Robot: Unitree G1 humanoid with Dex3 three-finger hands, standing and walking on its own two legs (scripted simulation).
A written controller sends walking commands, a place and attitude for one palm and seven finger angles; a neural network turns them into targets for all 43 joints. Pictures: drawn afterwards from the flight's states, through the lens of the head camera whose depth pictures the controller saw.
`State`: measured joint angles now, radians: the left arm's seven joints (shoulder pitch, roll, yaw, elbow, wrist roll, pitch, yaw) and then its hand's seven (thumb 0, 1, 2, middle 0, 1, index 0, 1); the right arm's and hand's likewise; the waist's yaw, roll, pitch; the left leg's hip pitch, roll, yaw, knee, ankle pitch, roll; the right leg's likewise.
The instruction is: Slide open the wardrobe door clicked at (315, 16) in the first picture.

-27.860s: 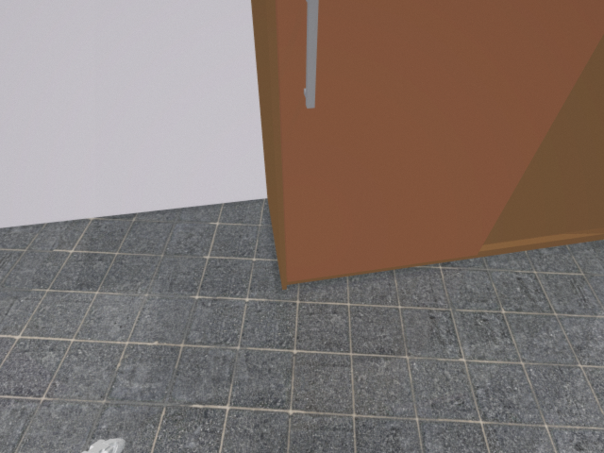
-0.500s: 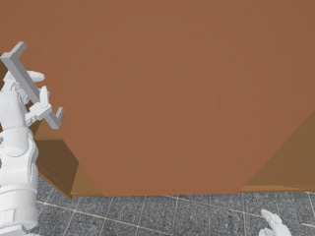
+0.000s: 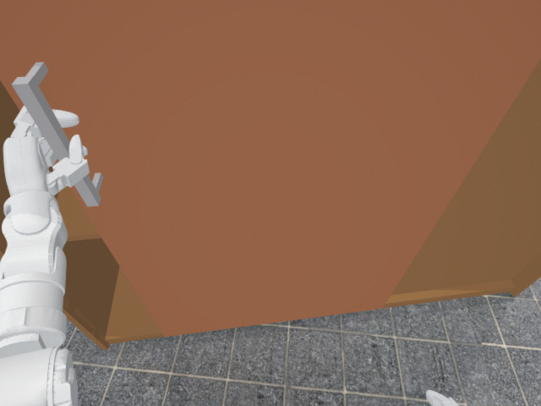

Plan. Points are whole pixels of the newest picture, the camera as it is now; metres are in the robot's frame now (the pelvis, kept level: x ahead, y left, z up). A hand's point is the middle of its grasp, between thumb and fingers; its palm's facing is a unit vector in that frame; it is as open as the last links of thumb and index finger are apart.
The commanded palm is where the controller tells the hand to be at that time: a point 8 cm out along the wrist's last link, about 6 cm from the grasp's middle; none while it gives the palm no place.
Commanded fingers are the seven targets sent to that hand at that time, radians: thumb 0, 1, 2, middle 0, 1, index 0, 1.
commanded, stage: stop walking and hold the door there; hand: left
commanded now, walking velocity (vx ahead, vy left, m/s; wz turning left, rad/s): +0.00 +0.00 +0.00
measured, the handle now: (68, 142) +0.44 +0.31 +0.17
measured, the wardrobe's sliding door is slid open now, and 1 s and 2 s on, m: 0.21 0.21 0.21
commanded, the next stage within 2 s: none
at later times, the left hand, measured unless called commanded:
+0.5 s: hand (80, 165) +0.40 +0.28 +0.16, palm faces +0.41 -0.88 -0.25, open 5.5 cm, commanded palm +0.36 +0.32 +0.14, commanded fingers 0.00 0.90 0.90 -0.45 -1.40 -0.45 -1.40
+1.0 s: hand (86, 169) +0.41 +0.28 +0.15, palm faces +0.25 -0.95 -0.16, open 5.1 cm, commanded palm +0.38 +0.31 +0.14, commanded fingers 0.00 0.90 0.90 -0.45 -1.40 -0.45 -1.40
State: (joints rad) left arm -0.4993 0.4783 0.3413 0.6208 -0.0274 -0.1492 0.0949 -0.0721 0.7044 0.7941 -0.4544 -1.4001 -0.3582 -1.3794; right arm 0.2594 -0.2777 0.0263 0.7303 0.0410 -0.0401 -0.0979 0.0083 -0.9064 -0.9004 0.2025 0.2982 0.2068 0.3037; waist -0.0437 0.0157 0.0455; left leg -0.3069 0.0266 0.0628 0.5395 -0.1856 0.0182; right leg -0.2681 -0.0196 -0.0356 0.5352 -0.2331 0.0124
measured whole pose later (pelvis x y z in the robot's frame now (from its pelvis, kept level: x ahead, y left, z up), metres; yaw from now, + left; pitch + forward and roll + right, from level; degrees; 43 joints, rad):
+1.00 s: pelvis -0.01 +0.07 +0.00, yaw +5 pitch +0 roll +0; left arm -0.66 0.30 0.13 0.49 -0.06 -0.15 0.07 -0.11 0.76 0.84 -0.45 -1.40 -0.38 -1.40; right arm 0.16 -0.18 0.03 0.67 0.04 -0.06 -0.06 0.00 -0.91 -0.90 0.20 0.30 0.20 0.30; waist 0.02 -0.01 0.17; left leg -0.33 0.05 0.04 0.55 -0.23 -0.02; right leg -0.42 -0.02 -0.06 0.87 -0.43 0.03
